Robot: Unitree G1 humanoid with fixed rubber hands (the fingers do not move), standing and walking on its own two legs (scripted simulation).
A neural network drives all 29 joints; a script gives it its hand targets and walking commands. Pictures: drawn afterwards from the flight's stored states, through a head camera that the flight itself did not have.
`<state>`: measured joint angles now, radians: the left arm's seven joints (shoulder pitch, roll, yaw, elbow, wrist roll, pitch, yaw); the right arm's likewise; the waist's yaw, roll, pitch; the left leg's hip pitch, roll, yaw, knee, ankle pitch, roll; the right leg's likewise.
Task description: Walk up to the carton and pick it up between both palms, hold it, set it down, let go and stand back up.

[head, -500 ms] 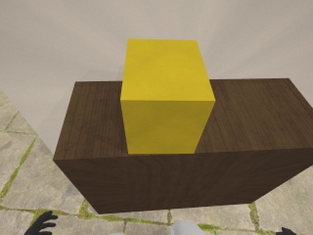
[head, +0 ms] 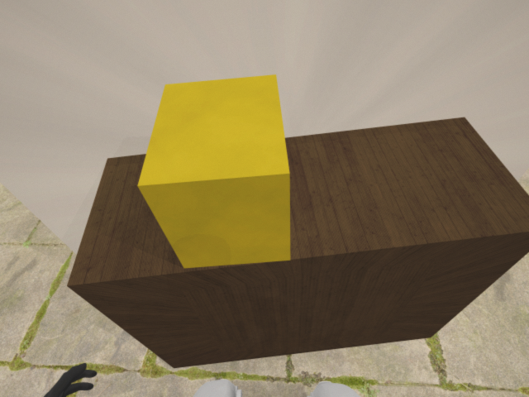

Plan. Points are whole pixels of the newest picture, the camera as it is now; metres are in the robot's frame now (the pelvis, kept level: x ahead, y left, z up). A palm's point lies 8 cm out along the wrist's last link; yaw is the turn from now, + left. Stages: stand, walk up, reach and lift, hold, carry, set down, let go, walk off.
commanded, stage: walk up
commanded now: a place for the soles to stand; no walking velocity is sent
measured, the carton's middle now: (228, 173) +0.47 +0.07 +0.05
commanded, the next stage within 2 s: stand in 1.48 s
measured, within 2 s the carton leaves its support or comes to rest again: neither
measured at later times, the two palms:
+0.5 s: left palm out of the picture +0.13 +0.33 -0.11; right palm out of the picture +0.09 -0.32 -0.06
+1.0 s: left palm (53, 377) +0.18 +0.35 -0.07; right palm (467, 376) +0.16 -0.28 -0.09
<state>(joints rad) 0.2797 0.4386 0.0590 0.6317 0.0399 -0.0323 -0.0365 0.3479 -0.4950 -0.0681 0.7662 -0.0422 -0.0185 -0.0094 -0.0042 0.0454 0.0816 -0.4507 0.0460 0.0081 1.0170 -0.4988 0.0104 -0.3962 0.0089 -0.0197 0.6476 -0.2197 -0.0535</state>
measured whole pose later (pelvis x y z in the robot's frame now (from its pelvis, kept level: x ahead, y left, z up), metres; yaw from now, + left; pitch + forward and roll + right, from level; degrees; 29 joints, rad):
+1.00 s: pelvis +0.05 +0.03 -0.01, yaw +3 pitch +0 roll +0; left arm 0.22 0.44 0.06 0.63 0.02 -0.05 -0.02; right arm 0.26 -0.43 -0.04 0.79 -0.04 -0.07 0.00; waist -0.01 -0.01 0.05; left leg -0.38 0.02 -0.01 0.76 -0.39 -0.01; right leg -0.40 -0.02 -0.01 0.76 -0.36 0.01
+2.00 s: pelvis +0.03 +0.04 -0.01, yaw +3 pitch -1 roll +0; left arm 0.20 0.44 0.06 0.65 0.01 -0.03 -0.02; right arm 0.23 -0.42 -0.04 0.79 -0.04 -0.06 0.01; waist -0.01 0.00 0.05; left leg -0.38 0.02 -0.01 0.76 -0.36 -0.01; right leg -0.39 -0.03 -0.01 0.74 -0.33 0.02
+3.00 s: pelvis +0.05 +0.05 +0.02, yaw +3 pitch -5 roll -2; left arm 0.31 0.37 -0.02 0.21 -0.13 0.09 0.01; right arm 0.30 -0.15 -0.10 0.42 0.06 -0.19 0.00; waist -0.01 -0.01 0.05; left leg -0.14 0.03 -0.01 0.47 -0.25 -0.01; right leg -0.11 -0.01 -0.01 0.35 -0.16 0.03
